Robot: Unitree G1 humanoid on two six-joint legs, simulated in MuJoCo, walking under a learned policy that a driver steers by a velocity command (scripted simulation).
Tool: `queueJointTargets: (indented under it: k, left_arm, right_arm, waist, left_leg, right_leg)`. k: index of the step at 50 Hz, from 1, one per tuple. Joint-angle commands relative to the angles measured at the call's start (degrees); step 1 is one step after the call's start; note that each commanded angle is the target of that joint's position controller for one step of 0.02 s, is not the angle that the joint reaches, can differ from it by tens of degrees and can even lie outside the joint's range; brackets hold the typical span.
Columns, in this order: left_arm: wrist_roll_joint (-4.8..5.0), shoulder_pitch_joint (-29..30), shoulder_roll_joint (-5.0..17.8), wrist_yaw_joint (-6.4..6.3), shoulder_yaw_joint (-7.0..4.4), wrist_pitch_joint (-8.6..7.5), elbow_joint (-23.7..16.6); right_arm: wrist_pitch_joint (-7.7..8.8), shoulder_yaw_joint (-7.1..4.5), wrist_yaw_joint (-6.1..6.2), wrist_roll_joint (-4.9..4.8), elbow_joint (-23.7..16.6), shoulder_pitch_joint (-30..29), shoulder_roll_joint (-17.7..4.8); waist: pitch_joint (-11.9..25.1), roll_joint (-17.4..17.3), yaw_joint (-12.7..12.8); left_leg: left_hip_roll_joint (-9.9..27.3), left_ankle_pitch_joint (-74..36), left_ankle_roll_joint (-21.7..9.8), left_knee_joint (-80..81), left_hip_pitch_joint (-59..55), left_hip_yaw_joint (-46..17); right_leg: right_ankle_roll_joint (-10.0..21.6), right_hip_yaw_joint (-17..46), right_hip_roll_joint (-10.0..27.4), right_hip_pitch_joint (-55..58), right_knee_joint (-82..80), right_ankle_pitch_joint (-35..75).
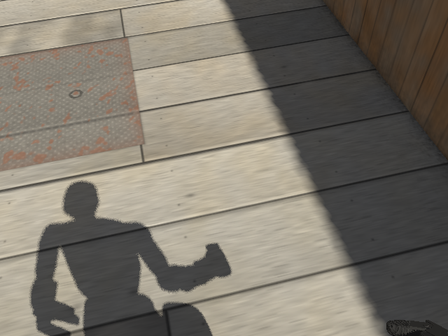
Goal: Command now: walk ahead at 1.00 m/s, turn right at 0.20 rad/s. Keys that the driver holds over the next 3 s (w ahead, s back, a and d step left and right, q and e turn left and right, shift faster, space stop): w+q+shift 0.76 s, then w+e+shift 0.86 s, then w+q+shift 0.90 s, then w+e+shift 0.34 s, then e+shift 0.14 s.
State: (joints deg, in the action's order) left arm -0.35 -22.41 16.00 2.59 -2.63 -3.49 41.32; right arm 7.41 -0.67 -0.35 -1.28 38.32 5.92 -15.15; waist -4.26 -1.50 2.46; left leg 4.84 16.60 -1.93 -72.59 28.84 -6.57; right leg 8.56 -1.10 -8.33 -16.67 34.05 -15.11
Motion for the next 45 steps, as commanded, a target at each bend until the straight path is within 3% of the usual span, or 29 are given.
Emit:
queueJointTargets:
  k: [1,4,7,10,11,14,15,16,17,18,19,20,21,22,23,25,28,30,32,35,36,37,38,39,40,41,42,43,45]
  left_arm:
    - [-0.03,4.3,6.3,-1.13,-1.26,-2.82,-4.5]
    - [0.06,1.1,6.1,-2.19,-0.94,-3.45,-2.6]
    - [-0.02,-2.0,6.5,-3.02,-0.74,-4.22,-0.5]
    - [-0.5,-2.9,6.9,-3.19,-0.62,-3.58,1.6]
    - [-0.48,-2.4,8.5,-3.33,-1.11,-3.17,1.6]
    - [-2.6,-1.2,11.2,-4.84,-1.89,-1.27,1.8]
    - [-3.29,1.4,12.3,-5.49,-2.36,-0.48,1.3]
    - [-3.58,6.9,13.8,-5.62,-2.75,0.02,-0.3]
    - [-3.2,11.2,10.6,-4.94,-1.83,-0.71,-1.9]
    - [-0.4,2.2,-0.6,-3.09,1.29,-2.79,-5.1]
    - [2.18,5.1,4.0,-1.53,1.89,-5.55,-7.2]
    - [3.06,12.0,7.1,-1.03,1.2,-6.7,-9.0]
    - [2.41,13.3,6.5,-1.06,1.36,-7.08,-9.7]
    - [0.5,13.2,6.0,-1.54,1.37,-6.75,-8.9]
    - [-0.41,11.2,5.8,-1.81,1.2,-6.06,-8.2]
    - [-0.84,10.8,6.9,-2.75,0.76,-4.78,-7.8]
    - [-1.99,21.4,4.0,-3.25,1.68,-4.57,-12.2]
    - [-1.35,26.1,1.5,-2.94,2.11,-4.8,-14.0]
    - [0.4,27.6,3.1,-2.91,0.95,-5.01,-14.7]
    - [2.33,28.8,6.4,-2.94,-0.78,-5.66,-15.5]
    - [2.68,25.4,8.2,-3.01,-1.87,-6.01,-14.8]
    - [2.95,16.6,10.1,-3.18,-3.2,-6.22,-13.3]
    - [3.02,1.6,11.5,-3.79,-3.86,-5.57,-11.1]
    - [0.4,-5.4,16.2,-3.23,-4.38,-5.1,-8.6]
    - [0.85,-6.6,14.5,-1.94,-4.44,-5.05,-6.2]
    - [0.93,-4.5,8.3,-2.21,-3.35,-4.3,-6.6]
    - [0.25,-3.1,7.1,-2.27,-2.88,-3.43,-5.2]
    - [-0.53,-2.4,7.5,-1.95,-2.83,-3.06,-4.1]
    - [-0.4,-0.6,4.3,-1.31,-1.53,-3.17,-2.7]
  right_arm:
    - [-2.29,-1.9,0.45,0.29,-0.2,5.3,-6.3]
    - [-2.31,-0.95,-0.03,0.55,-2.1,-3.1,-4.6]
    - [-1.19,-0.6,-1.71,-0.33,-2.8,-8.4,-3.4]
    - [-0.58,-1.47,-3.49,-1.56,-3.2,-9.1,-4.4]
    - [-0.19,-1.37,-4.26,-1.51,-3.6,-9.2,-4.3]
    - [-0.99,-3.26,-4.7,-1.76,-3.9,-3.8,-7.9]
    - [-2.09,-4.44,-4.23,-2.15,-2.0,5.8,-10.3]
    - [-3.3,-5.9,-3.36,-2.12,2.0,21.9,-13.4]
    - [-4.5,-6.03,-2.24,-1.63,5.2,33.1,-14.9]
    - [-3.57,-5.69,-2.28,-0.02,4.7,28.8,-15.1]
    - [-3.39,-5.16,-1.76,1.08,2.0,24.9,-11.2]
    - [-2.8,-4.7,-1.46,1.89,1.2,23.1,-9.0]
    - [-2.13,-4.47,-1.92,1.96,0.9,19.5,-8.6]
    - [-1.58,-4.3,-2.07,1.61,-0.2,15.8,-8.3]
    - [-1.58,-4.25,-1.76,1.69,-1.2,12.7,-8.6]
    - [-1.81,-4.07,-1.26,0.39,-1.4,11.1,-7.8]
    - [-1.96,-4.08,0.26,-0.77,-0.3,13.1,-8.0]
    - [-2.59,-4.45,0.7,-1.15,1.1,15.6,-8.6]
    - [-3.0,-4.71,0.81,-1.68,2.3,17.8,-8.8]
    - [-3.72,-4.95,1.38,-1.92,3.4,18.5,-7.7]
    - [-4.15,-5.21,1.46,-1.5,3.3,17.8,-8.0]
    - [-4.54,-5.32,1.12,-0.67,2.8,16.3,-8.7]
    - [-4.78,-4.24,0.56,1.39,0.7,13.3,-6.5]
    - [-3.98,-1.79,0.12,0.37,-0.7,23.8,2.0]
    - [-3.53,-0.7,0.46,-2.76,-0.1,25.6,-0.7]
    - [-3.67,-1.33,0.64,-2.25,0.3,18.5,-4.8]
    - [-3.18,-1.4,0.23,-0.61,-1.1,11.2,-6.0]
    - [-2.15,-1.26,0.0,0.84,-3.1,4.5,-5.3]
    - [-1.22,-0.92,-0.62,0.93,-4.9,2.0,-2.9]
  waist:
    - [-0.1,1.5,-3.6]
    - [-2.8,1.3,0.5]
    - [-3.9,0.9,3.8]
    - [-4.1,2.1,2.8]
    - [-3.6,4.0,2.5]
    - [3.7,9.1,-2.6]
    - [7.4,11.1,-8.2]
    - [12.9,10.7,-16.1]
    - [14.8,-1.4,-20.8]
    - [18.7,-23.5,-9.1]
    - [22.7,-12.2,-10.6]
    - [14.4,-3.3,-10.0]
    - [8.2,6.0,-5.6]
    - [5.6,8.6,-3.2]
    - [3.0,7.3,-0.5]
    - [0.1,5.1,0.8]
    - [-3.5,2.5,-3.1]
    - [-1.8,-0.1,-6.3]
    - [0.4,-2.0,-7.8]
    - [1.3,-4.2,-7.3]
    - [3.7,-4.9,-4.9]
    - [9.9,-5.1,0.5]
    - [21.0,-5.1,7.9]
    - [31.1,19.2,2.2]
    - [30.5,29.5,2.7]
    - [19.6,19.7,5.5]
    - [11.9,9.4,5.7]
    - [6.7,3.5,5.2]
    - [3.3,6.0,0.8]
  left_leg:
    - [5.2,-6.8,1.2,5.8,8.0,1.3]
    - [4.4,-21.8,2.0,20.2,11.9,4.2]
    - [0.8,-35.9,1.3,31.6,7.5,6.7]
    - [-3.4,-36.4,-0.7,39.3,9.6,8.5]
    - [-3.9,-36.0,-1.5,41.3,8.2,9.7]
    - [-11.0,-24.9,-3.7,38.8,1.5,16.7]
    - [-12.0,-19.8,-5.1,36.0,-6.2,17.0]
    - [-9.7,-17.8,-7.5,34.3,-21.8,12.0]
    - [-6.2,-15.2,-10.4,33.3,-38.4,5.2]
    - [5.0,7.1,-23.0,38.3,-56.3,-25.5]
    - [9.4,30.1,-23.3,55.7,-55.0,-44.7]
    - [8.7,28.8,-19.1,60.3,-46.0,-43.4]
    - [7.5,23.7,-17.9,61.5,-35.0,-40.5]
    - [4.5,17.7,-17.8,61.4,-26.5,-35.9]
    - [1.3,12.6,-18.0,62.4,-19.8,-31.1]
    - [-2.2,4.1,-17.7,62.9,-12.3,-23.9]
    - [-6.8,-5.5,-15.6,63.2,-2.0,-16.0]
    - [-8.5,-5.3,-12.4,62.1,1.2,-14.2]
    - [-7.9,-2.0,-10.7,59.9,-2.8,-17.3]
    - [-5.6,-6.3,-8.8,52.5,-15.8,-21.5]
    - [-5.0,-14.4,-7.8,47.4,-19.2,-21.8]
    - [-6.1,-23.9,-5.9,37.1,-20.7,-19.6]
    - [-6.6,-23.0,-4.1,20.4,-13.0,-16.3]
    - [-13.8,12.1,-1.4,-0.5,6.6,-8.5]
    - [-8.8,12.2,-1.2,-10.7,17.2,-5.1]
    - [-5.9,7.5,-1.7,-11.7,20.9,-3.3]
    - [-5.0,5.4,-1.9,-9.5,20.0,-1.4]
    - [-4.5,5.3,-2.3,-6.0,18.9,-0.6]
    - [-2.1,5.2,-2.7,2.1,15.1,-0.7]
  right_leg:
    - [6.8,20.9,15.8,0.0,-23.4,-1.4]
    - [3.5,9.2,13.1,2.0,-25.9,9.3]
    - [-0.6,2.0,13.5,4.1,-29.8,13.5]
    - [-4.1,-3.1,14.4,15.9,-30.1,23.6]
    - [-4.9,-4.1,15.9,18.3,-28.1,31.5]
    - [-7.9,-6.3,17.9,29.5,-14.2,74.8]
    - [-8.3,-6.4,18.9,29.1,-2.7,86.3]
    - [-8.2,-5.6,19.1,21.4,14.6,88.6]
    - [-8.9,-6.0,11.9,4.3,42.8,48.8]
    - [-12.8,3.8,1.2,-27.1,66.1,-18.5]
    - [-7.9,11.0,2.6,-31.7,62.4,-12.0]
    - [-4.7,11.2,5.4,-31.0,54.6,-7.2]
    - [-4.1,10.9,7.4,-28.5,48.3,-4.7]
    - [-4.4,11.2,9.1,-24.3,42.7,-3.5]
    - [-5.5,11.6,10.4,-21.1,39.8,-2.4]
    - [-8.2,9.9,12.4,-18.8,32.0,-1.7]
    - [-11.6,5.6,10.8,-13.0,13.9,11.0]
    - [-12.5,3.9,8.0,-4.7,3.5,21.3]
    - [-13.4,5.5,6.3,-0.4,-2.4,24.7]
    - [-12.7,8.7,7.0,-1.8,-9.2,20.3]
    - [-11.7,8.2,6.7,1.3,-9.5,17.2]
    - [-9.9,7.6,7.8,10.4,-8.5,14.5]
    - [-7.3,11.5,14.7,29.1,-0.7,6.7]
    - [3.0,41.9,29.3,50.0,-7.7,-14.5]
    - [6.1,60.9,33.3,49.7,-15.4,-34.1]
    - [4.2,52.8,28.7,42.2,-17.3,-33.2]
    - [3.0,42.5,24.9,33.5,-17.6,-21.7]
    - [3.0,36.5,22.0,25.9,-18.0,-11.3]
    - [4.1,31.2,18.5,17.6,-20.0,-2.0]
